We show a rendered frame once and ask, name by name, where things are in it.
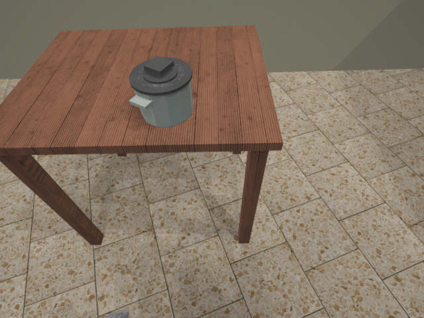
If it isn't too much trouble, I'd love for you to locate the knob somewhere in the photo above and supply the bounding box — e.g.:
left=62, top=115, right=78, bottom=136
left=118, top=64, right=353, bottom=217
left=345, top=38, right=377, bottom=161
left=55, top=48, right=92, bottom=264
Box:
left=144, top=56, right=174, bottom=76

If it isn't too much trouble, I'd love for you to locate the pot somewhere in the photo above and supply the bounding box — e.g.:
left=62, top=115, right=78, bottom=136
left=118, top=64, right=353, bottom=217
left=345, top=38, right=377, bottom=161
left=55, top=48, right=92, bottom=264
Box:
left=129, top=81, right=193, bottom=128

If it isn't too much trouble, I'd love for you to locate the lid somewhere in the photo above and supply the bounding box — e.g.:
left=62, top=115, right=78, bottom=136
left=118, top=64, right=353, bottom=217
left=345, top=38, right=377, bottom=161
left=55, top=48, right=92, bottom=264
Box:
left=129, top=57, right=192, bottom=96

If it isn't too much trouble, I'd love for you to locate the table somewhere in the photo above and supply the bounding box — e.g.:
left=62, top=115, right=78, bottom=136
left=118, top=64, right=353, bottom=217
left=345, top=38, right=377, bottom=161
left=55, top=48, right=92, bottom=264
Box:
left=0, top=25, right=284, bottom=245

